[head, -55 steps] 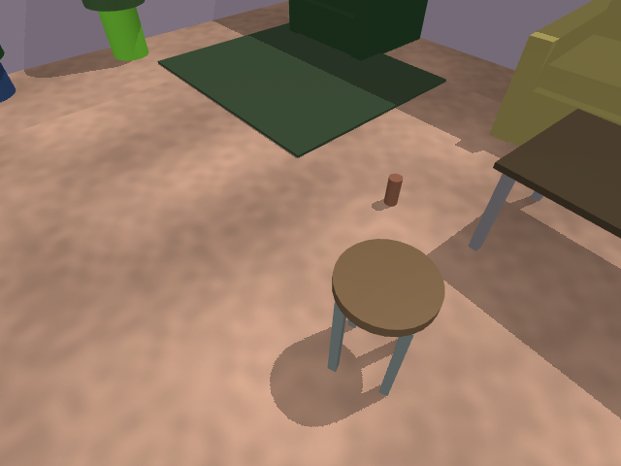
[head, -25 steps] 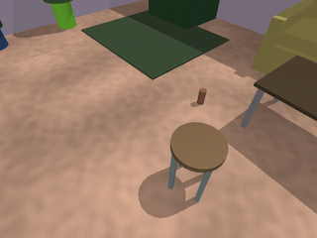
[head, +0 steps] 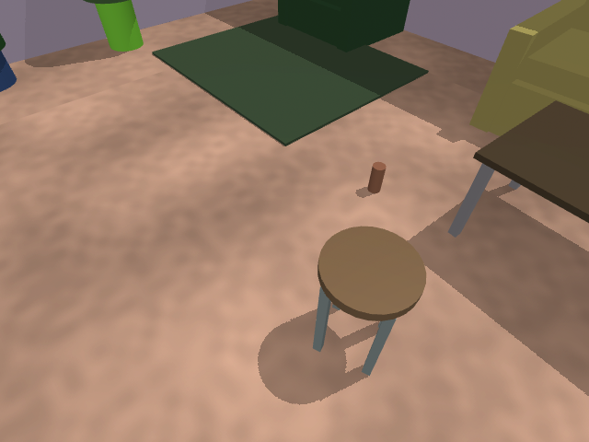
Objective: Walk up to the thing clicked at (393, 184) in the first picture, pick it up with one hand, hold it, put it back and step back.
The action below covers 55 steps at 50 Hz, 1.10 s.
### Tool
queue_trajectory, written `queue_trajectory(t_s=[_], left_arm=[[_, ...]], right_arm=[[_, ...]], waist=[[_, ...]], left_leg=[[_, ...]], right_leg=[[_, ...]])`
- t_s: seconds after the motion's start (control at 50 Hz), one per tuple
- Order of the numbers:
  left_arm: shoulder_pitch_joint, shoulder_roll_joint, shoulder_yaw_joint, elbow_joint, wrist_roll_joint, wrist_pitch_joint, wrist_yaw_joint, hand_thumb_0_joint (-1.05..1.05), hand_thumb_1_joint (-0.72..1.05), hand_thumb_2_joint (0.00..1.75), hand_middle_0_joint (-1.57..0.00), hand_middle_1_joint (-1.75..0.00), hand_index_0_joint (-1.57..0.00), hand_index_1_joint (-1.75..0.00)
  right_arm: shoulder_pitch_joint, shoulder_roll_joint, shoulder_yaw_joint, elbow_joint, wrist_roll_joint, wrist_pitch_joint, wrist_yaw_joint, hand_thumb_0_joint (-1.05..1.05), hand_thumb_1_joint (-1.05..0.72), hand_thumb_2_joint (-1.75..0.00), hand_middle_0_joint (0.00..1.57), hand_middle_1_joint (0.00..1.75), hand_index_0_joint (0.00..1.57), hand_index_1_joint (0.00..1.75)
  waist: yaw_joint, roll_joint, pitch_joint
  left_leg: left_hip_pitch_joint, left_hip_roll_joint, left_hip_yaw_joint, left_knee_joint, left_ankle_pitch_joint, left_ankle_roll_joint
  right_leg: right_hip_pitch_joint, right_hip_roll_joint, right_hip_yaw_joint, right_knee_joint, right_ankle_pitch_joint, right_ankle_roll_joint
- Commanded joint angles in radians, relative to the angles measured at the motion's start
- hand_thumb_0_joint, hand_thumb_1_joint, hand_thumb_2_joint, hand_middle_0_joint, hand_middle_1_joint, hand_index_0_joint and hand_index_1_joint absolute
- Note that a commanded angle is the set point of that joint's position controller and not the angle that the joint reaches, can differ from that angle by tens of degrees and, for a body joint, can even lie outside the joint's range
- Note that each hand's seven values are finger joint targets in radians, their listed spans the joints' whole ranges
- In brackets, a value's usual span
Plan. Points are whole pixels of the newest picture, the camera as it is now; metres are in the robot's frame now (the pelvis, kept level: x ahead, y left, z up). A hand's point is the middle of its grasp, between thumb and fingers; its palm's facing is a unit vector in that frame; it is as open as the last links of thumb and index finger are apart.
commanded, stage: stand
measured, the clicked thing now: (376, 178) +1.46 -0.34 -0.71
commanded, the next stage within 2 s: walk up in 0.02 s
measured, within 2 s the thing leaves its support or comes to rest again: neither
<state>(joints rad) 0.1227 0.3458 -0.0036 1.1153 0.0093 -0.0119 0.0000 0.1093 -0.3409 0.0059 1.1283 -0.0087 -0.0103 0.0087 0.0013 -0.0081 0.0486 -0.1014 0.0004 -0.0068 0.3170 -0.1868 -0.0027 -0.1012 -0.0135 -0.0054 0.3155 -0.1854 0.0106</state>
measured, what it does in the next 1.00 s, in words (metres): steps on the spot, turning left: left foot, then right foot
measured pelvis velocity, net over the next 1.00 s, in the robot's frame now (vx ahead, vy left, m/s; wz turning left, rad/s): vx -0.02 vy -0.04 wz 0.67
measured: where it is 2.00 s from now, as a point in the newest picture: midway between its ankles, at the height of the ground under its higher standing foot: outside the picture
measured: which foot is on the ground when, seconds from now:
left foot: down 0.00-0.20, up 0.22-0.42, down 0.44-0.80, up 0.82-1.00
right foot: down 0.00-0.44, up 0.46-0.76, down 0.78-1.00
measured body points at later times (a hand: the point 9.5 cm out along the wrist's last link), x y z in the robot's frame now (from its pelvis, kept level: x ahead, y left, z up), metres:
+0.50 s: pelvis -0.02 +0.01 -0.04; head +0.01 +0.06 +0.40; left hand +0.01 +0.35 -0.16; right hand +0.15 -0.29 -0.11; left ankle -0.03 +0.13 -0.75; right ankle -0.01 -0.13 -0.72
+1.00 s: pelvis -0.02 -0.04 -0.02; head +0.02 -0.03 +0.42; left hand -0.18 +0.24 -0.12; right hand +0.28 -0.22 -0.13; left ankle -0.08 +0.08 -0.70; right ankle +0.06 -0.15 -0.75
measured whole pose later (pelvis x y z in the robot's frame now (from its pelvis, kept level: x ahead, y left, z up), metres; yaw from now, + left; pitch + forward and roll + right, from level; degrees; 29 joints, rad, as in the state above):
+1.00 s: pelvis -0.02 -0.04 -0.02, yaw +39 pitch -1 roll +1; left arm 0.28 0.39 0.07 0.79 0.04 -0.01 -0.02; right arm 0.23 -0.44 -0.06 0.75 -0.02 0.01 0.02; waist 0.05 0.01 0.11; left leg -0.48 -0.03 -0.05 1.01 -0.46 0.00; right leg -0.27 -0.10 -0.08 0.66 -0.36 0.00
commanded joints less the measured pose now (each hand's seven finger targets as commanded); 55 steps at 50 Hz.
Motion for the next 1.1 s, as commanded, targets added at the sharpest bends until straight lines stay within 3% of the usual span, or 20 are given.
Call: queue_trajectory(t_s=[0.0, 0.12, 0.16, 0.2, 0.28, 0.38, 0.4, 0.42, 0.44, 0.52, 0.66, 0.72, 0.74, 0.76, 0.78, 0.8, 0.86, 0.98, 1.04, 1.08], left_arm=[[-0.118, 0.285, 0.103, -0.140, -0.004, -0.005, 0.000, 0.00, 0.90, 0.90, -0.20, -0.30, -0.20, -0.30], [-0.007, 0.226, 0.111, -0.226, 0.002, 0.033, -0.016, 0.00, 0.90, 0.90, -0.20, -0.30, -0.20, -0.30], [0.033, 0.274, 0.131, -0.252, 0.018, 0.034, -0.017, 0.00, 0.90, 0.90, -0.20, -0.30, -0.20, -0.30], [-0.028, 0.290, 0.135, -0.328, 0.031, 0.023, -0.019, 0.00, 0.90, 0.90, -0.20, -0.30, -0.20, -0.30], [-0.095, 0.300, 0.133, -0.415, 0.046, 0.012, -0.022, 0.00, 0.90, 0.90, -0.20, -0.30, -0.20, -0.30], [-0.077, 0.288, 0.141, -0.451, 0.027, 0.043, -0.043, 0.00, 0.90, 0.90, -0.20, -0.30, -0.20, -0.30], [-0.045, 0.218, 0.124, -0.459, 0.017, 0.053, -0.044, 0.00, 0.90, 0.90, -0.20, -0.30, -0.20, -0.30], [-0.039, 0.158, 0.108, -0.495, 0.018, 0.063, -0.048, 0.00, 0.90, 0.90, -0.20, -0.30, -0.20, -0.30], [-0.050, 0.246, 0.126, -0.497, 0.017, 0.070, -0.035, 0.00, 0.90, 0.90, -0.20, -0.30, -0.20, -0.30], [0.077, 0.263, 0.137, -0.409, 0.004, 0.067, -0.029, 0.00, 0.90, 0.90, -0.20, -0.30, -0.20, -0.30], [0.073, 0.221, 0.140, -0.436, 0.004, 0.043, -0.019, 0.00, 0.90, 0.90, -0.20, -0.30, -0.20, -0.30], [0.175, 0.198, 0.139, -0.406, 0.005, 0.021, -0.010, 0.00, 0.90, 0.90, -0.20, -0.30, -0.20, -0.30], [0.210, 0.231, 0.150, -0.396, 0.013, 0.010, -0.002, 0.00, 0.90, 0.90, -0.20, -0.30, -0.20, -0.30], [0.216, 0.324, 0.170, -0.405, 0.030, 0.001, 0.002, 0.00, 0.90, 0.90, -0.20, -0.30, -0.20, -0.30], [0.131, 0.409, 0.184, -0.433, 0.033, -0.003, -0.005, 0.00, 0.90, 0.90, -0.20, -0.30, -0.20, -0.30], [0.051, 0.430, 0.182, -0.445, 0.022, -0.004, -0.006, 0.00, 0.90, 0.90, -0.20, -0.30, -0.20, -0.30], [0.044, 0.321, 0.155, -0.413, 0.026, -0.022, 0.004, 0.00, 0.90, 0.90, -0.20, -0.30, -0.20, -0.30], [0.169, 0.349, 0.160, -0.410, 0.038, -0.024, -0.009, 0.00, 0.90, 0.90, -0.20, -0.30, -0.20, -0.30], [0.146, 0.328, 0.141, -0.424, 0.013, -0.005, -0.013, 0.00, 0.90, 0.90, -0.20, -0.30, -0.20, -0.30], [0.207, 0.210, 0.101, -0.429, 0.003, 0.004, -0.012, 0.00, 0.90, 0.90, -0.20, -0.30, -0.20, -0.30]], right_arm=[[0.037, -0.268, -0.084, -0.137, 0.010, -0.015, -0.017, 0.00, -0.90, -0.90, 0.20, 0.30, 0.20, 0.30], [0.040, -0.300, -0.133, -0.252, -0.031, 0.002, -0.023, 0.00, -0.90, -0.90, 0.20, 0.30, 0.20, 0.30], [0.028, -0.241, -0.122, -0.296, -0.027, 0.009, -0.025, 0.00, -0.90, -0.90, 0.20, 0.30, 0.20, 0.30], [0.071, -0.238, -0.127, -0.341, -0.041, 0.014, -0.028, 0.00, -0.90, -0.90, 0.20, 0.30, 0.20, 0.30], [0.127, -0.262, -0.141, -0.415, -0.020, 0.025, 0.015, 0.00, -0.90, -0.90, 0.20, 0.30, 0.20, 0.30], [0.353, -0.263, -0.170, -0.357, -0.019, 0.001, 0.005, 0.00, -0.90, -0.90, 0.20, 0.30, 0.20, 0.30], [0.397, -0.329, -0.191, -0.359, -0.029, -0.013, -0.008, 0.00, -0.90, -0.90, 0.20, 0.30, 0.20, 0.30], [0.359, -0.449, -0.209, -0.398, -0.044, -0.026, -0.027, 0.00, -0.90, -0.90, 0.20, 0.30, 0.20, 0.30], [0.316, -0.492, -0.209, -0.423, -0.022, -0.032, -0.034, 0.00, -0.90, -0.90, 0.20, 0.30, 0.20, 0.30], [0.180, -0.359, -0.160, -0.470, -0.015, -0.041, -0.065, 0.00, -0.90, -0.90, 0.20, 0.30, 0.20, 0.30], [0.247, -0.362, -0.155, -0.495, -0.033, -0.030, -0.059, 0.00, -0.90, -0.90, 0.20, 0.30, 0.20, 0.30], [0.176, -0.342, -0.141, -0.520, -0.020, -0.012, -0.052, 0.00, -0.90, -0.90, 0.20, 0.30, 0.20, 0.30], [0.158, -0.301, -0.128, -0.531, -0.015, -0.005, -0.050, 0.00, -0.90, -0.90, 0.20, 0.30, 0.20, 0.30], [0.164, -0.231, -0.108, -0.540, -0.003, -0.001, -0.050, 0.00, -0.90, -0.90, 0.20, 0.30, 0.20, 0.30], [0.174, -0.242, -0.116, -0.537, -0.008, 0.001, -0.062, 0.00, -0.90, -0.90, 0.20, 0.30, 0.20, 0.30], [0.171, -0.295, -0.134, -0.515, -0.018, 0.004, -0.073, 0.00, -0.90, -0.90, 0.20, 0.30, 0.20, 0.30], [0.181, -0.298, -0.140, -0.456, -0.008, 0.000, -0.032, 0.00, -0.90, -0.90, 0.20, 0.30, 0.20, 0.30], [0.108, -0.241, -0.122, -0.440, -0.005, -0.014, 0.003, 0.00, -0.90, -0.90, 0.20, 0.30, 0.20, 0.30], [0.203, -0.217, -0.122, -0.381, -0.006, -0.032, -0.012, 0.00, -0.90, -0.90, 0.20, 0.30, 0.20, 0.30], [0.245, -0.308, -0.150, -0.373, -0.023, -0.050, -0.028, 0.00, -0.90, -0.90, 0.20, 0.30, 0.20, 0.30]], waist=[[0.008, -0.032, -0.007], [0.032, 0.069, -0.098], [0.065, -0.099, -0.135], [0.046, -0.181, -0.112], [0.008, -0.171, -0.054], [-0.056, -0.099, -0.107], [-0.089, 0.112, -0.065], [-0.046, 0.343, -0.022], [-0.050, 0.229, -0.075], [0.029, 0.172, -0.066], [-0.009, 0.194, -0.104], [0.051, 0.178, -0.143], [0.073, 0.125, -0.151], [0.078, -0.089, -0.111], [0.046, -0.244, -0.078], [0.019, -0.234, -0.019], [0.003, -0.097, 0.073], [0.069, -0.237, -0.002], [0.007, -0.165, -0.075], [-0.012, 0.113, -0.123]], left_leg=[[-0.188, 0.095, -0.180, 0.045, 0.387, 0.064], [-0.267, 0.097, -0.309, 0.136, 0.249, 0.114], [-0.430, -0.045, -0.109, 0.362, 0.088, 0.055], [-0.466, 0.024, -0.011, 0.665, -0.319, 0.017], [-0.382, 0.074, -0.029, 0.571, -0.186, -0.005], [-0.035, -0.039, 0.108, 0.242, -0.095, 0.014], [0.046, 0.027, -0.092, 0.110, -0.066, 0.075], [0.023, 0.278, -0.579, 0.029, 0.154, 0.172], [-0.096, 0.384, -0.796, -0.025, 0.087, 0.315], [-0.181, 0.204, -0.404, 0.140, 0.078, 0.219], [-0.211, 0.179, -0.468, 0.232, 0.324, 0.243], [-0.279, 0.114, -0.410, 0.333, 0.320, 0.188], [-0.328, 0.064, -0.361, 0.419, 0.267, 0.137], [-0.496, -0.061, -0.228, 0.592, 0.032, 0.063], [-0.608, -0.130, -0.116, 0.775, -0.431, 0.014], [-0.576, -0.064, -0.162, 0.940, -0.468, 0.008], [-0.528, -0.029, -0.116, 0.891, -0.255, 0.001], [-0.378, -0.030, 0.015, 0.474, -0.317, 0.002], [-0.118, -0.074, 0.075, 0.210, -0.088, 0.019], [0.109, 0.091, -0.268, 0.084, -0.088, 0.105]], right_leg=[[0.092, -0.076, -0.020, 0.107, 0.101, -0.039], [0.032, -0.075, 0.040, 0.175, -0.120, -0.084], [0.165, -0.270, 0.126, 0.051, 0.025, -0.168], [0.081, -0.541, 0.202, 0.028, 0.335, -0.291], [0.012, -0.369, -0.036, 0.139, 0.368, -0.172], [-0.194, -0.289, -0.166, 0.427, 0.013, -0.125], [-0.367, -0.189, -0.187, 0.687, -0.168, -0.064], [-0.576, -0.018, -0.125, 0.852, -0.512, -0.002], [-0.489, -0.041, 0.088, 0.891, -0.491, -0.011], [-0.404, -0.086, 0.066, 0.809, -0.299, -0.032], [-0.301, 0.006, 0.014, 0.604, -0.354, -0.038], [-0.133, 0.042, -0.018, 0.320, -0.213, -0.063], [-0.050, 0.002, 0.037, 0.196, -0.155, -0.084], [0.011, -0.204, 0.308, 0.082, -0.165, -0.139], [-0.055, -0.462, 0.608, -0.014, -0.115, -0.285], [-0.185, -0.549, 0.719, -0.069, -0.121, -0.380], [-0.187, -0.288, 0.253, 0.070, -0.032, -0.238], [-0.060, -0.264, 0.115, 0.138, 0.030, -0.231], [-0.142, -0.255, 0.034, 0.304, 0.170, -0.188], [-0.376, -0.148, -0.061, 0.627, -0.074, -0.067]])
